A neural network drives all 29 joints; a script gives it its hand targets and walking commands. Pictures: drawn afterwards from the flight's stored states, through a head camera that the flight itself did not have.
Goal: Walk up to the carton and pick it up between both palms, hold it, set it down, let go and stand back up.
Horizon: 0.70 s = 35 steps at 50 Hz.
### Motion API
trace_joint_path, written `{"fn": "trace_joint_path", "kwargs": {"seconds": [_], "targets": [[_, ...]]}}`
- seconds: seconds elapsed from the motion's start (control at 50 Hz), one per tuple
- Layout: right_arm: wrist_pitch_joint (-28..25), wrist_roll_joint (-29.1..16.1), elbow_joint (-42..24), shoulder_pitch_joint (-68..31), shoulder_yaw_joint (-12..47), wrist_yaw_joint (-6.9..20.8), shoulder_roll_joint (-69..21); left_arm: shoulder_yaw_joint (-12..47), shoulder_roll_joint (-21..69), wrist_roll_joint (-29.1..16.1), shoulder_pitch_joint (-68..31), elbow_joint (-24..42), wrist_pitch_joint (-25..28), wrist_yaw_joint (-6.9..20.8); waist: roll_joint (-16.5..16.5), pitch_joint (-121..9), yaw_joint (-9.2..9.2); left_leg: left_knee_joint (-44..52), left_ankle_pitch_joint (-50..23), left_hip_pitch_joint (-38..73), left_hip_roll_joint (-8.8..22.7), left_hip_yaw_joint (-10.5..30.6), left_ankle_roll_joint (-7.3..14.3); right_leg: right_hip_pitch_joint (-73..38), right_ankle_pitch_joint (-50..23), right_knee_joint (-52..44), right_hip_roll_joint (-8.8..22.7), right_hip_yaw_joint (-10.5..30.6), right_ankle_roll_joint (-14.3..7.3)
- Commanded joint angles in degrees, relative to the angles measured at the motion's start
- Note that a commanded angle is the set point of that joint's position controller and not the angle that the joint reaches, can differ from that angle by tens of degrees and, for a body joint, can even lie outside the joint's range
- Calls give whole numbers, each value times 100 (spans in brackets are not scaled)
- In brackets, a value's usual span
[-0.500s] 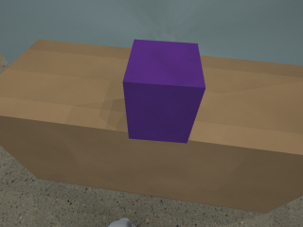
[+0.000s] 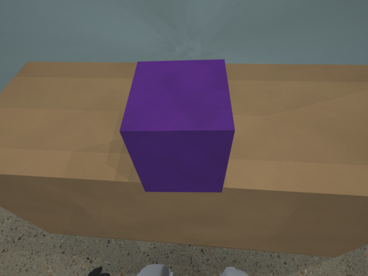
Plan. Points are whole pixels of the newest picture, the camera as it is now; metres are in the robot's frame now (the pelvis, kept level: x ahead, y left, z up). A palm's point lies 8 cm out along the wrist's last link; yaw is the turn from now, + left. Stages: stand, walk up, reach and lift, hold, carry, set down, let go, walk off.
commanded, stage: walk up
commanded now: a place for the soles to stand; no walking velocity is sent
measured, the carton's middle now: (181, 130) +0.44 +0.02 +0.05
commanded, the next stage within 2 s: none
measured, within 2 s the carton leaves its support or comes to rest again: neither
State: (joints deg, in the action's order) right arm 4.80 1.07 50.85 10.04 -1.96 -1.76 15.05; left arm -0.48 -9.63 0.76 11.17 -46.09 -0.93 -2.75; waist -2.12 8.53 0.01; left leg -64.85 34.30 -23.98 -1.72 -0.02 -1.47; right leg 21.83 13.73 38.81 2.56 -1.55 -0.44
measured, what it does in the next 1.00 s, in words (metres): steps on the spot: left foot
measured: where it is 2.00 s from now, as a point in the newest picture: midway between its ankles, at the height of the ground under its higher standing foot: outside the picture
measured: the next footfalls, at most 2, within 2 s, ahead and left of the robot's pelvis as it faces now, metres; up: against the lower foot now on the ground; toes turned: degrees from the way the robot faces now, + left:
left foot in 0.16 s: +0.06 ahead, +0.13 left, +0.00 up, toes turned +2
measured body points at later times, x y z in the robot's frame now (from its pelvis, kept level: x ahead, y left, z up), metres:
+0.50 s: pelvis -0.03 +0.02 +0.01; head -0.02 +0.03 +0.46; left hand +0.01 +0.27 -0.14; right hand +0.06 -0.20 -0.13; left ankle -0.04 +0.15 -0.72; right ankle +0.03 -0.11 -0.72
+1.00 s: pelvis -0.03 +0.02 +0.02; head -0.02 +0.01 +0.47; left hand +0.00 +0.26 -0.13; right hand -0.02 -0.23 -0.14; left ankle -0.04 +0.15 -0.72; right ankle +0.03 -0.11 -0.72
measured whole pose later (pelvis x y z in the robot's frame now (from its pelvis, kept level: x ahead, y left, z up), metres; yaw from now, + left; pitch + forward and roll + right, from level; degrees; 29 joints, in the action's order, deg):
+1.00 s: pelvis -0.03 +0.02 +0.02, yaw +0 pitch -2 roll +1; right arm -0.2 0.4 59.9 17.5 1.8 -0.7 12.6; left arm 2.5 -12.7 0.4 14.9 -60.8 -0.1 -0.7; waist 0.5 2.0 -0.2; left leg -28.2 16.5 -10.3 0.4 -0.8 -0.7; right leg 17.5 10.7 29.2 1.0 1.6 0.6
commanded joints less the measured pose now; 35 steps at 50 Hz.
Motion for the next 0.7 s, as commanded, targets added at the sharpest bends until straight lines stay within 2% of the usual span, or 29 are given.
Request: {"fn": "trace_joint_path", "kwargs": {"seconds": [0.0,0.04,0.06,0.08,0.1,0.12,0.14,0.16,0.18,0.2,0.22,0.24,0.26,0.28,0.3,0.32,0.34,0.36,0.38,0.42,0.48,0.6,0.68], "targets": [[-99,-40,-357,447,-61,23,315,-333,-1115,80,235,401,126,-85,1010,-1260,-151,527,26,-269,214,332,-150,-1335,-1716,-1365,1291,1463,-1285],[-142,-64,-420,339,-9,63,157,-335,-1185,135,224,347,114,-67,1179,-1403,-214,1658,130,-59,243,136,-155,-1535,-1369,-1261,1225,1398,-1214],[-174,-70,-422,388,-14,81,120,-343,-1248,165,160,319,78,-49,1294,-1429,-208,2195,-105,235,183,10,-135,-1440,-1267,-1167,1134,1290,-1140],[-210,-50,-371,560,-41,100,109,-330,-1325,192,114,272,35,-26,1228,-1440,-114,2863,-732,633,86,-176,-86,-1273,-1282,-987,1050,1164,-1033],[-286,-52,-262,904,-31,123,36,-259,-1334,176,33,180,-17,24,1060,-1512,86,3738,-1702,1290,30,-318,3,-916,-1059,-757,950,974,-867],[-361,-51,-322,900,-74,124,161,-203,-1274,168,96,147,-60,80,857,-1418,116,4015,-2286,1644,109,-12,101,-401,-855,-542,826,847,-613],[-404,0,-431,859,-124,118,452,-93,-997,83,352,190,-63,133,104,-1322,-12,4234,-1923,1799,808,1195,365,328,-173,-57,537,519,-268],[-426,-127,-580,537,-247,92,1014,-33,-741,-52,112,317,-83,108,-762,-801,-6,4737,-1501,669,1911,2379,847,470,1661,145,-119,-73,29],[-441,-195,-530,117,-274,67,1115,-34,-712,-1,-83,216,-123,81,-763,-441,-24,4994,-938,-644,2160,2481,1254,-541,1659,761,61,362,34],[-472,-186,-571,-281,-154,67,679,-65,-874,-18,-107,123,-119,123,-489,-118,-182,4900,-1318,-475,1702,1771,1058,-436,1342,565,16,333,0],[-466,-96,-622,-468,-165,46,720,-66,-860,-64,-104,60,-68,140,-538,-5,-240,4568,-2394,24,1408,1220,920,-75,979,357,-98,172,-27],[-487,-38,-661,-451,-151,36,755,-39,-803,2,17,-105,-3,158,-637,-160,-256,4227,-3247,299,1282,1008,795,-208,524,29,-41,117,-23],[-527,-42,-629,-327,-135,71,783,-59,-860,88,47,-143,81,147,-689,-377,-222,3887,-4108,477,1172,852,700,-536,-275,-349,-13,83,-60],[-555,-14,-586,-135,-171,124,836,-92,-1000,144,29,-121,152,141,-575,-685,-139,3628,-4618,847,1114,744,657,-698,-959,-523,-12,75,-78],[-575,-21,-554,17,-163,164,768,-67,-1015,133,83,-124,210,138,-458,-1095,-91,3471,-4410,1143,1046,674,621,-898,-1439,-683,114,220,-112],[-587,-55,-570,119,-134,185,650,-65,-1076,97,105,-110,243,133,-361,-1383,-35,3421,-3706,1124,946,680,589,-1171,-1787,-740,328,543,-172],[-581,-141,-523,518,-75,175,454,-81,-1220,48,56,-182,199,163,-142,-1543,171,3678,-3027,965,809,690,508,-1421,-1689,-613,374,674,-255],[-548,-181,-385,513,15,153,284,-43,-1122,-59,104,-293,149,193,-76,-1439,89,4048,-2208,967,788,701,491,-1227,-951,-805,279,664,-227],[-512,-173,-355,241,9,130,344,10,-975,-82,221,-378,114,202,-190,-1034,-58,4214,-1755,817,814,784,509,-1012,-476,-998,193,597,-152],[-473,-179,-230,256,28,114,435,45,-989,-26,309,-519,71,203,-26,-475,-70,4449,-1004,394,859,851,497,-877,62,-1257,165,620,-122],[-487,-149,-70,353,59,129,458,39,-1098,-23,527,-723,123,203,122,-289,-40,4492,-785,483,769,769,444,-671,304,-1454,186,740,-107],[-581,-115,171,517,153,135,375,39,-1202,-81,501,-903,196,194,440,-483,38,4215,-1234,970,577,497,387,-382,670,-1899,369,1028,-165],[-615,-115,314,608,196,110,409,64,-1178,-72,550,-1033,184,182,455,-603,8,4239,-1383,981,597,482,374,-521,548,-1881,360,1005,-174]]}}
